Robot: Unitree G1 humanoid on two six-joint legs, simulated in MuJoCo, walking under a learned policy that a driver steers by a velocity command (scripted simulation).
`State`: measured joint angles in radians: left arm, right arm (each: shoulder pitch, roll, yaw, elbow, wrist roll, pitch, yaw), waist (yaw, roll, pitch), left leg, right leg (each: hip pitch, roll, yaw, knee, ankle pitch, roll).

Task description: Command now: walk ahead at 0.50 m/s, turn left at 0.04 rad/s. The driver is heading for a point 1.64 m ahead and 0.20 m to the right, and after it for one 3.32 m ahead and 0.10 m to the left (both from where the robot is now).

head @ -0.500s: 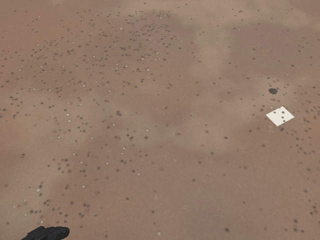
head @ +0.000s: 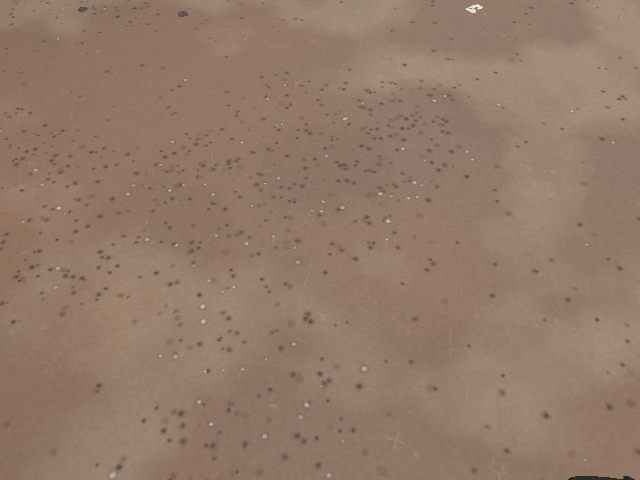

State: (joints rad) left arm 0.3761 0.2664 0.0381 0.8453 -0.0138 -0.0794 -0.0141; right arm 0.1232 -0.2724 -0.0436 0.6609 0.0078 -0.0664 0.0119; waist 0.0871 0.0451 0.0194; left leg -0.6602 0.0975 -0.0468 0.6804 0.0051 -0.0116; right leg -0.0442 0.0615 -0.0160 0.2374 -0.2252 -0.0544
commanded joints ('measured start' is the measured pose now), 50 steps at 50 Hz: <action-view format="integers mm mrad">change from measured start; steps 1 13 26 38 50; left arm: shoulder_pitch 27 -101 -353 -42 -69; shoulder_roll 179 161 67 174 169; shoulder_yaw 41 24 4 47 45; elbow -31 -93 -153 -91 -29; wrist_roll -8 -16 3 4 6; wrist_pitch -2 -27 -3 -1 -15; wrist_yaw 7 3 -11 -11 9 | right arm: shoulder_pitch -139 164 223 170 -41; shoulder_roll -40 -128 -179 -161 -52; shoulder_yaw -5 -39 -51 -30 -11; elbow -101 -4 110 94 56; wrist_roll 10 -6 8 35 -3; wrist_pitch -24 -13 -26 -41 -11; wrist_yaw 16 11 -6 -4 -4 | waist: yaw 14 -149 -153 8 -40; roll -108 17 4 -171 -101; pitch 38 -103 35 -168 24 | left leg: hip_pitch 33 718 523 -127 26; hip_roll -34 187 95 -41 16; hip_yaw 36 -351 -36 -39 21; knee -101 -408 -547 597 1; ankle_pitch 73 -181 -16 -463 76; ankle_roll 6 268 223 55 -5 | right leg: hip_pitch -12 -702 -547 215 -100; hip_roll -260 -154 -155 -393 -240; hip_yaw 132 85 37 531 92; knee -69 991 376 45 -125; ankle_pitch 281 -159 331 -166 246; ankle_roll -142 25 73 -196 -149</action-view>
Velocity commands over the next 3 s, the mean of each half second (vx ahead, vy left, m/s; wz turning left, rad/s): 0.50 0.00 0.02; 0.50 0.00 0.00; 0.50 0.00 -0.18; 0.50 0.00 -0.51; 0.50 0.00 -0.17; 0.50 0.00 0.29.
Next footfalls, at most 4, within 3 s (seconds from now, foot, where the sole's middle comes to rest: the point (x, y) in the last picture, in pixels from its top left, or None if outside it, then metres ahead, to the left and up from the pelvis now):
0.16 left None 0.28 0.14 -0.78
0.68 right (421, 446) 0.56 -0.11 -0.78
1.22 left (317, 318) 0.85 0.14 -0.78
1.76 right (429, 242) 1.11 -0.14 -0.78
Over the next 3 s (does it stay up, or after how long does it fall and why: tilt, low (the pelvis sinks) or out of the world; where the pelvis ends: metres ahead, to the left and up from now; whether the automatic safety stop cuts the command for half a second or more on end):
stays up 1.60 -0.29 0.00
